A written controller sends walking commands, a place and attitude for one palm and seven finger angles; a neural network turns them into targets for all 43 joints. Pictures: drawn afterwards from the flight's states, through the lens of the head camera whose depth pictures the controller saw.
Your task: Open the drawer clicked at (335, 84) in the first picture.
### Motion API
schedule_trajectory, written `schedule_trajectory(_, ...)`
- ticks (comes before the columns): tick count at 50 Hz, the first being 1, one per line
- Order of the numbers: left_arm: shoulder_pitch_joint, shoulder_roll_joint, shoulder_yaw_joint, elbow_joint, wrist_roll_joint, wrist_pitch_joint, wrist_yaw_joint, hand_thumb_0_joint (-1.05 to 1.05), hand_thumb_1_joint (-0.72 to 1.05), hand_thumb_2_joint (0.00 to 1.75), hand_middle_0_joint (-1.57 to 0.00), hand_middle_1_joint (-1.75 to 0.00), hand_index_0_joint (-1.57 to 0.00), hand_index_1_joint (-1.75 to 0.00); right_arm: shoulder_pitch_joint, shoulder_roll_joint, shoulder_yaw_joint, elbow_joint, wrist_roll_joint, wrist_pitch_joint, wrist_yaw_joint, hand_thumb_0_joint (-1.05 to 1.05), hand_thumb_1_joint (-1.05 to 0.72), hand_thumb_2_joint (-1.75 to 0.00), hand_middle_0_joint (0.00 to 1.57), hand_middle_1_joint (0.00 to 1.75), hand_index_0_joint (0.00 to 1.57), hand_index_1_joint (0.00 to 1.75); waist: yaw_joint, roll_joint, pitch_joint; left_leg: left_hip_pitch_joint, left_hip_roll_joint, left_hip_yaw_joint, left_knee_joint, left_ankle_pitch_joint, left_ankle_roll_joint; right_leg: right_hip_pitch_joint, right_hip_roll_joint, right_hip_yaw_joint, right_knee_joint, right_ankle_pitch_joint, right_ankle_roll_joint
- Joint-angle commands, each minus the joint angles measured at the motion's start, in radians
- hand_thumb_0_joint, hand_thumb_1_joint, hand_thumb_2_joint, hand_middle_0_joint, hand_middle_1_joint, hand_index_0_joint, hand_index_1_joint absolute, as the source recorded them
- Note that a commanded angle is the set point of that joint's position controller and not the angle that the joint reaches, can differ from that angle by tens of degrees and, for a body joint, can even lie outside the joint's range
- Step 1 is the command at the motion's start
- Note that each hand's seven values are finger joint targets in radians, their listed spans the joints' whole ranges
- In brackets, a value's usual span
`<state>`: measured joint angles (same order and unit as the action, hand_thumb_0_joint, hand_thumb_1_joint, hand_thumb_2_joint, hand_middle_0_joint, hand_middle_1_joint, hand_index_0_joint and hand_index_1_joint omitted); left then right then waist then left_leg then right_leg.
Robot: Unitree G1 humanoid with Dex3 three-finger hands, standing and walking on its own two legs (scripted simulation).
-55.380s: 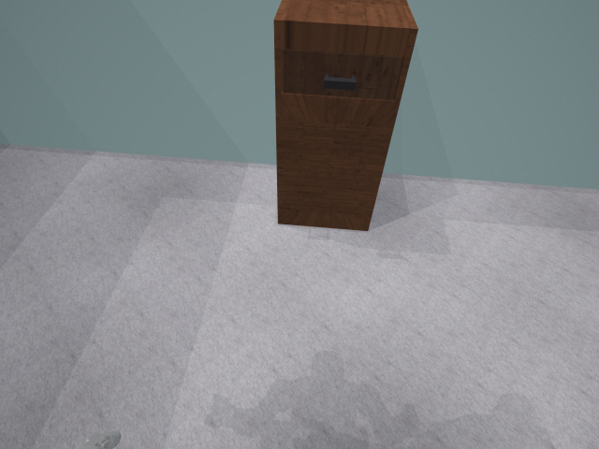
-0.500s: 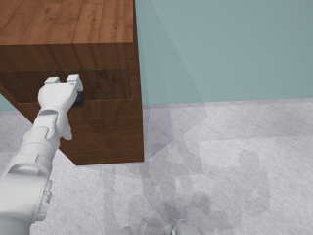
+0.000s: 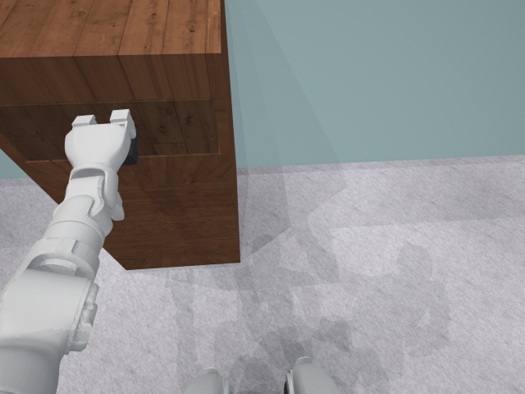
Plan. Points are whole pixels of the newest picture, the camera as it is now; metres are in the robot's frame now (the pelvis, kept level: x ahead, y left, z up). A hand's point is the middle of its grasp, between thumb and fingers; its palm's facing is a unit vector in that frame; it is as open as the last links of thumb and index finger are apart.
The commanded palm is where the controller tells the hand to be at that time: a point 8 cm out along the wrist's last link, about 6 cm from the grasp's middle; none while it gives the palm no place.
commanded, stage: lower the fingers behind the handle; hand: left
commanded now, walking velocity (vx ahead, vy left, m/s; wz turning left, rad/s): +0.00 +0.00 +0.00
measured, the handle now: (108, 145) +0.53 +0.25 +0.02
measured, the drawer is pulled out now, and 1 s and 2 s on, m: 0.00 0.00 0.00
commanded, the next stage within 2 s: lift the fingers back up to retry in 0.08 s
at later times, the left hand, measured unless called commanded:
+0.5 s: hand (107, 160) +0.49 +0.24 +0.03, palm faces -0.04 +0.00 -1.00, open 13.9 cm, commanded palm +0.47 +0.24 +0.09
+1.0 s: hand (97, 153) +0.47 +0.24 +0.07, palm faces -0.05 -0.02 -1.00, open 13.8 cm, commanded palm +0.46 +0.23 +0.13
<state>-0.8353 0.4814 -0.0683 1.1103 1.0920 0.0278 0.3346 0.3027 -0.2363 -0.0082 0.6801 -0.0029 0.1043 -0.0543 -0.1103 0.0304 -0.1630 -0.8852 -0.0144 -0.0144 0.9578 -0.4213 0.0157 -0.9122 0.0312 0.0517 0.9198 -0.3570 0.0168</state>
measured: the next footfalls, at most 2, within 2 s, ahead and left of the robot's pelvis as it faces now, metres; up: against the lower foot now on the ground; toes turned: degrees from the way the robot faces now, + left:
none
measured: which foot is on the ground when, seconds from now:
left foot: down 0.00-1.00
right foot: down 0.00-1.00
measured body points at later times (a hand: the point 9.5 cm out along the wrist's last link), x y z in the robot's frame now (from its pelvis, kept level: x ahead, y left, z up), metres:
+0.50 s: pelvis +0.01 +0.00 +0.01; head +0.11 +0.01 +0.45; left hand +0.48 +0.24 +0.09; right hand +0.04 -0.27 -0.12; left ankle +0.01 +0.11 -0.68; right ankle +0.04 -0.13 -0.68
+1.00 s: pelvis +0.04 +0.00 +0.03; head +0.10 +0.00 +0.48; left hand +0.47 +0.24 +0.12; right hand +0.12 -0.27 -0.10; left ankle +0.01 +0.11 -0.68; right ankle +0.04 -0.13 -0.68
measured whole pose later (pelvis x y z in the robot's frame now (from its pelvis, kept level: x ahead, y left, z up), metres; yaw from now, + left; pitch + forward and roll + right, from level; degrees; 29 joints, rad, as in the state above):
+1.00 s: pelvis +0.04 +0.00 +0.03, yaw +1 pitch +15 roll -1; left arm -0.66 0.46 -0.08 0.90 1.07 -0.05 0.27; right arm 0.28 -0.25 -0.05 0.68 0.01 0.11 -0.04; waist -0.05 0.04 -0.13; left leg -0.61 -0.02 -0.02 0.75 -0.39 0.02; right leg -0.64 0.02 0.05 0.72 -0.34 0.01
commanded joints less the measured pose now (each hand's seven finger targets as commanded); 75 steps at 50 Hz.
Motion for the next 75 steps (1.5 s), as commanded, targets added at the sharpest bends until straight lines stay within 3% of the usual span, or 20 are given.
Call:
schedule_trajectory(1,-0.23,0.182,0.019,-0.094,0.009,-0.079,-0.051,0.0,-0.5,0.3,-0.3,-1.2,-0.3,-1.2,0.11,-0.175,-0.068,-0.067,-0.002,-0.033,-0.033,0.0,-0.9,-0.9,0.2,0.3,0.2,0.3,-0.016,-0.06,-0.23,0.129,-0.005,0.023,-0.106,0.077,0.032,0.142,0.007,-0.05,-0.128,0.05,-0.054)
schedule_trajectory(4,-0.181,0.197,0.045,-0.128,0.014,-0.127,-0.038,0.0,-0.5,0.3,-0.3,-1.2,-0.3,-1.2,0.123,-0.174,-0.074,-0.073,-0.006,-0.046,-0.031,0.0,-0.9,-0.9,0.2,0.3,0.2,0.3,0.01,-0.056,-0.282,0.119,-0.006,0.025,-0.081,0.098,0.03,0.141,0.008,-0.045,-0.101,0.066,-0.057)
schedule_trajectory(8,-0.215,0.208,0.059,-0.151,0.019,-0.14,0.007,0.0,-0.5,0.3,-0.3,-1.2,-0.3,-1.2,0.142,-0.175,-0.084,-0.053,-0.005,-0.053,-0.023,0.0,-0.9,-0.9,0.2,0.3,0.2,0.3,-0.002,-0.039,-0.304,0.112,-0.003,0.022,-0.061,0.117,0.027,0.112,0.01,-0.043,-0.086,0.079,-0.056)
schedule_trajectory(11,-0.276,0.26,0.103,-0.217,0.032,-0.122,0.057,0.0,-0.5,0.3,-0.3,-1.2,-0.3,-1.2,0.149,-0.181,-0.095,-0.041,-0.012,-0.049,-0.014,0.0,-0.9,-0.9,0.2,0.3,0.2,0.3,0.012,0.015,-0.405,0.172,-0.003,0.014,-0.065,0.173,0.021,0.137,0.014,-0.046,-0.078,0.109,-0.062)
schedule_trajectory(16,-0.402,0.299,0.113,-0.234,0.021,-0.046,0.095,0.0,-0.5,0.3,-0.3,-1.2,-0.3,-1.2,0.15,-0.19,-0.096,-0.023,-0.008,-0.037,-0.008,0.0,-0.9,-0.9,0.2,0.3,0.2,0.3,-0.01,0.048,-0.43,0.263,0.0,0.0,-0.108,0.192,0.014,0.163,0.019,-0.062,-0.115,0.109,-0.057)
schedule_trajectory(18,-0.425,0.28,0.086,-0.218,0.007,-0.018,0.086,0.0,-0.5,0.3,-0.3,-1.2,-0.3,-1.2,0.142,-0.186,-0.091,-0.025,-0.001,-0.034,-0.011,0.0,-0.9,-0.9,0.2,0.3,0.2,0.3,-0.024,0.042,-0.404,0.282,-0.003,0.002,-0.134,0.178,0.018,0.184,0.02,-0.065,-0.144,0.105,-0.051)
schedule_trajectory(21,-0.449,0.321,0.113,-0.251,-0.009,-0.016,0.057,0.0,-0.5,0.3,-0.3,-1.2,-0.3,-1.2,0.133,-0.19,-0.087,-0.033,-0.001,-0.031,-0.019,0.0,-0.9,-0.9,0.2,0.3,0.2,0.3,-0.011,0.051,-0.43,0.329,-0.003,0.006,-0.157,0.214,0.02,0.24,0.02,-0.061,-0.165,0.137,-0.052)
schedule_trajectory(23,-0.421,0.289,0.086,-0.244,-0.014,-0.022,0.029,0.0,-0.5,0.3,-0.3,-1.2,-0.3,-1.2,0.132,-0.182,-0.084,-0.041,0.002,-0.03,-0.024,0.0,-0.9,-0.9,0.2,0.3,0.2,0.3,-0.01,0.058,-0.405,0.355,-0.003,0.01,-0.173,0.239,0.019,0.259,0.022,-0.062,-0.181,0.164,-0.052)
schedule_trajectory(32,-0.228,0.253,0.116,-0.399,-0.033,-0.148,-0.02,0.0,-0.5,0.3,-0.3,-1.2,-0.3,-1.2,0.125,-0.166,-0.1,-0.068,-0.001,-0.032,-0.018,0.0,-0.9,-0.9,0.2,0.3,0.2,0.3,0.047,0.074,-0.396,0.462,0.004,0.018,-0.199,0.495,0.009,0.365,0.029,-0.066,-0.204,0.338,-0.06)
schedule_trajectory(35,-0.184,0.243,0.119,-0.382,-0.033,-0.128,0.001,0.0,-0.5,0.3,-0.3,-1.2,-0.3,-1.2,0.11,-0.169,-0.103,-0.068,0.005,-0.022,-0.007,0.0,-0.9,-0.9,0.2,0.3,0.2,0.3,0.046,0.024,-0.318,0.432,0.003,0.025,-0.221,0.465,0.01,0.379,0.029,-0.067,-0.227,0.337,-0.059)
schedule_trajectory(39,-0.238,0.241,0.11,-0.455,-0.032,-0.101,0.019,0.0,-0.5,0.3,-0.3,-1.2,-0.3,-1.2,0.092,-0.168,-0.108,-0.072,0.011,-0.017,0.003,0.0,-0.9,-0.9,0.2,0.3,0.2,0.3,0.048,0.045,-0.349,0.484,0.003,0.022,-0.246,0.504,0.006,0.421,0.027,-0.066,-0.242,0.361,-0.061)
schedule_trajectory(43,-0.227,0.17,0.053,-0.398,-0.038,-0.072,0.0,0.0,-0.5,0.3,-0.3,-1.2,-0.3,-1.2,0.085,-0.167,-0.11,-0.062,0.015,-0.014,0.005,0.0,-0.9,-0.9,0.2,0.3,0.2,0.3,0.024,0.003,-0.294,0.494,0.004,0.023,-0.26,0.485,0.008,0.41,0.025,-0.069,-0.263,0.355,-0.058)
schedule_trajectory(54,-0.266,0.249,0.115,-0.419,-0.019,-0.133,-0.005,0.0,-0.5,0.3,-0.3,-1.2,-0.3,-1.2,0.064,-0.157,-0.103,-0.074,0.004,-0.018,-0.006,0.0,-0.9,-0.9,0.2,0.3,0.2,0.3,0.043,0.036,-0.33,0.492,-0.011,0.03,-0.247,0.485,0.012,0.431,0.018,-0.059,-0.249,0.377,-0.061)
schedule_trajectory(55,-0.19,0.305,0.174,-0.391,-0.017,-0.127,0.001,0.0,-0.5,0.3,-0.3,-1.2,-0.3,-1.2,0.059,-0.161,-0.1,-0.077,0.003,-0.014,-0.003,0.0,-0.9,-0.9,0.2,0.3,0.2,0.3,0.078,0.021,-0.346,0.467,-0.013,0.033,-0.25,0.487,0.011,0.468,0.018,-0.056,-0.24,0.388,-0.063)
schedule_trajectory(56,-0.192,0.32,0.181,-0.386,-0.015,-0.121,0.006,0.0,-0.5,0.3,-0.3,-1.2,-0.3,-1.2,0.05,-0.164,-0.096,-0.083,0.002,-0.01,-0.001,0.0,-0.9,-0.9,0.2,0.3,0.2,0.3,0.079,0.023,-0.354,0.45,-0.017,0.037,-0.251,0.483,0.012,0.489,0.017,-0.051,-0.239,0.401,-0.062)
schedule_trajectory(62,-0.218,0.261,0.117,-0.389,-0.009,-0.097,0.007,0.0,-0.5,0.3,-0.3,-1.2,-0.3,-1.2,0.062,-0.165,-0.106,-0.084,0.009,-0.013,0.001,0.0,-0.9,-0.9,0.2,0.3,0.2,0.3,0.049,0.004,-0.369,0.459,-0.012,0.047,-0.248,0.483,0.016,0.487,0.017,-0.047,-0.247,0.423,-0.054)
schedule_trajectory(64,-0.218,0.19,0.067,-0.429,-0.027,-0.105,-0.011,0.0,-0.5,0.3,-0.3,-1.2,-0.3,-1.2,0.065,-0.161,-0.115,-0.086,0.009,-0.019,0.0,0.0,-0.9,-0.9,0.2,0.3,0.2,0.3,0.035,0.003,-0.386,0.5,-0.01,0.045,-0.244,0.508,0.018,0.482,0.02,-0.049,-0.254,0.434,-0.053)
schedule_trajectory(69,-0.275,0.201,0.061,-0.446,-0.039,-0.141,-0.035,0.0,-0.5,0.3,-0.3,-1.2,-0.3,-1.2,0.072,-0.164,-0.114,-0.062,0.009,-0.025,-0.014,0.0,-0.9,-0.9,0.2,0.3,0.2,0.3,0.012,-0.009,-0.313,0.489,-0.011,0.032,-0.257,0.427,0.023,0.438,0.017,-0.047,-0.274,0.367,-0.053)
schedule_trajectory(72,-0.277,0.237,0.102,-0.486,-0.026,-0.166,-0.008,0.0,-0.5,0.3,-0.3,-1.2,-0.3,-1.2,0.072,-0.158,-0.114,-0.061,0.003,-0.029,-0.011,0.0,-0.9,-0.9,0.2,0.3,0.2,0.3,0.039,0.057,-0.361,0.516,-0.012,0.027,-0.252,0.483,0.015,0.44,0.019,-0.051,-0.254,0.38,-0.06)
schedule_trajectory(75,-0.223,0.271,0.153,-0.441,-0.017,-0.153,0.029,0.0,-0.5,0.3,-0.3,-1.2,-0.3,-1.2,0.063,-0.156,-0.11,-0.056,0.001,-0.025,0.001,0.0,-0.9,-0.9,0.2,0.3,0.2,0.3,0.066,0.056,-0.357,0.485,-0.013,0.031,-0.251,0.491,0.008,0.452,0.021,-0.056,-0.239,0.383,-0.064)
